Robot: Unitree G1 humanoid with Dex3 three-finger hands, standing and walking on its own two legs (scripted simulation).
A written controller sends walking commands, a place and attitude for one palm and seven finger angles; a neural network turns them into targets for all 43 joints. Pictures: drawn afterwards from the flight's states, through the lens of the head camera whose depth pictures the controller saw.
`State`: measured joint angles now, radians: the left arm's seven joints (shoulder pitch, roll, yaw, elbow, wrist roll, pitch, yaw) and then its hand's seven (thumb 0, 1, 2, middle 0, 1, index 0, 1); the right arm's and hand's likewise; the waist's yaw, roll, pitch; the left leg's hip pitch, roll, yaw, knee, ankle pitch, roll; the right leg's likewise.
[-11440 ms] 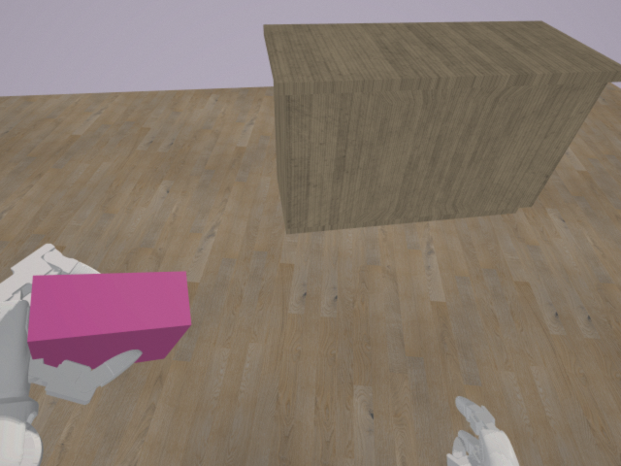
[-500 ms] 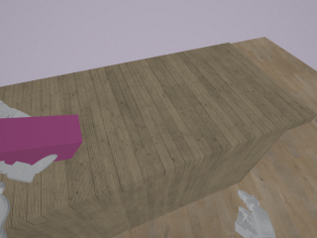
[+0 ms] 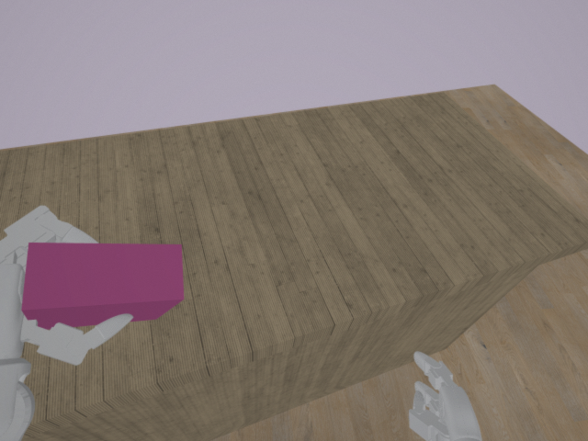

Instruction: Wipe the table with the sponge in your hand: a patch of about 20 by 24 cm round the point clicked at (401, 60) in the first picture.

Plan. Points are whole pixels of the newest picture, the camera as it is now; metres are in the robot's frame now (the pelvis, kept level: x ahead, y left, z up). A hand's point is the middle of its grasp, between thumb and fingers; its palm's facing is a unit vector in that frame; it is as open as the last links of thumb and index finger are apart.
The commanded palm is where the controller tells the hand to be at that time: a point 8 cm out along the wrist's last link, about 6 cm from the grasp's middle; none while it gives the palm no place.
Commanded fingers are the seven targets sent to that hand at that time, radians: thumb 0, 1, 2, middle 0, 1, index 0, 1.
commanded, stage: come to a stop and stand still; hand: left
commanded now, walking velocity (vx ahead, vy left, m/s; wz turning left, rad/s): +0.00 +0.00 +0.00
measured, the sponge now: (127, 287) +0.23 +0.21 +0.13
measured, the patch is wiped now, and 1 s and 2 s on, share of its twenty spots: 0.00 0.00 0.00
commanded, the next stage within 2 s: look again from close up in 0.10 s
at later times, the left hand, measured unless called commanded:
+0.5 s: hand (72, 293) +0.21 +0.25 +0.16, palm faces +0.37 -0.85 -0.38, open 9.8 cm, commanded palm +0.15 +0.28 +0.17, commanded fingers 0.00 0.10 1.30 -1.20 -1.60 -1.20 -1.60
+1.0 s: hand (125, 292) +0.22 +0.20 +0.16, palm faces +0.34 -0.86 -0.38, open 9.8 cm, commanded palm +0.16 +0.23 +0.17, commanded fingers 0.00 0.10 1.30 -1.20 -1.60 -1.20 -1.60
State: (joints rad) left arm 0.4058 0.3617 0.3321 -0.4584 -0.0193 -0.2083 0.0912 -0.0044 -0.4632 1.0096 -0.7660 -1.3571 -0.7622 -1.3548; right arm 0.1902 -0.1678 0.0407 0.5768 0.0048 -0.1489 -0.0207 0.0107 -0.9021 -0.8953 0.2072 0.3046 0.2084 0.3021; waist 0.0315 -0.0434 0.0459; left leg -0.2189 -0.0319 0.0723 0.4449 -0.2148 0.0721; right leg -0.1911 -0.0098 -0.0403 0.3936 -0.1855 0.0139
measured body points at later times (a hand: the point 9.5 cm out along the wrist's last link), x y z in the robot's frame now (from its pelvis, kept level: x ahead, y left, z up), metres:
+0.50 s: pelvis +0.00 +0.00 +0.00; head +0.01 +0.02 +0.45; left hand +0.18 +0.29 +0.18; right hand +0.17 -0.22 -0.07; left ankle +0.02 +0.06 -0.74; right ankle +0.02 -0.13 -0.74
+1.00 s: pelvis +0.00 -0.04 +0.00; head +0.02 -0.03 +0.45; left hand +0.19 +0.24 +0.18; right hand +0.18 -0.27 -0.07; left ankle +0.02 +0.06 -0.74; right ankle +0.02 -0.13 -0.74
